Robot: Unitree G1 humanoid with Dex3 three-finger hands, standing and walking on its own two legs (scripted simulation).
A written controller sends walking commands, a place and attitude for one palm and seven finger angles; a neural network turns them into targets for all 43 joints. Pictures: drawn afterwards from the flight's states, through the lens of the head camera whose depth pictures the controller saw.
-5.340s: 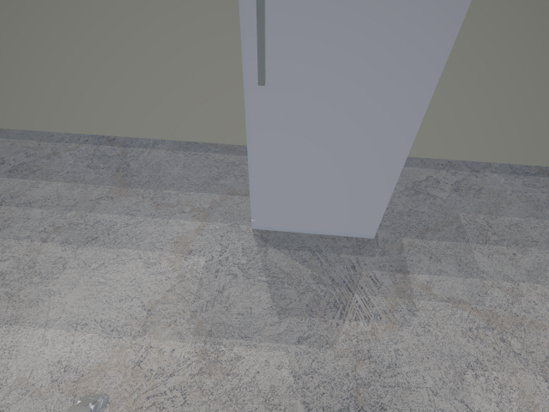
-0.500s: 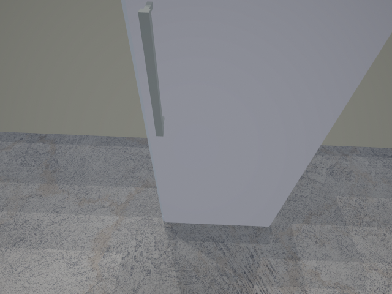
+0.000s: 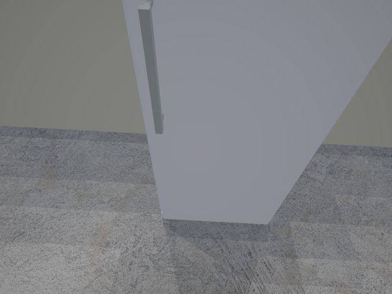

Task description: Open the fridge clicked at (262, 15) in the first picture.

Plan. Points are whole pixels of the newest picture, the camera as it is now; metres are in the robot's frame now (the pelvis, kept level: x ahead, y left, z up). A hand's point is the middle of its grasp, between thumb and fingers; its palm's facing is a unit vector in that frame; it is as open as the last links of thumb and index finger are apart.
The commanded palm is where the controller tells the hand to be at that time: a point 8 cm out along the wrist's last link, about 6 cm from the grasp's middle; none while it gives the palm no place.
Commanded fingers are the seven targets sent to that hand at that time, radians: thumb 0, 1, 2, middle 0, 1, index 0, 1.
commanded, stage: look again from close up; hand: left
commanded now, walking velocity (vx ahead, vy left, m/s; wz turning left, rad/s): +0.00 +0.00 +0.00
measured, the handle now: (155, 77) +0.52 +0.14 +0.17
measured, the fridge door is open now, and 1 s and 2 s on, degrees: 0 0 0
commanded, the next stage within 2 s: raise the hand to about handle height in 0.58 s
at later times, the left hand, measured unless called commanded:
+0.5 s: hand out of the picture +0.02 +0.19 -0.17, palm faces +0.00 -0.97 -0.25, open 7.4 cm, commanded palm none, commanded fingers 0.00 0.90 0.90 -0.20 -0.30 -0.20 -0.30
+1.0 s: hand (111, 264) +0.17 +0.17 +0.00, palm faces +0.04 -0.99 -0.09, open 8.1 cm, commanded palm +0.12 +0.24 -0.02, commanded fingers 0.00 0.50 0.73 -0.23 -0.56 -0.23 -0.56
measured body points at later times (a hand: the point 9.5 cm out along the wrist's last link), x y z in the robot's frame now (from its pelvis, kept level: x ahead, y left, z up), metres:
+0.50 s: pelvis +0.00 -0.02 +0.00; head +0.01 -0.02 +0.45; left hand +0.02 +0.24 -0.15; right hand +0.05 -0.27 -0.15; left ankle +0.01 +0.10 -0.74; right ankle -0.06 -0.13 -0.74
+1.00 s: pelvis -0.04 -0.04 -0.05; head -0.01 -0.05 +0.40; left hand +0.16 +0.23 +0.01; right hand +0.15 -0.29 -0.12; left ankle +0.01 +0.10 -0.74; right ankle -0.06 -0.13 -0.74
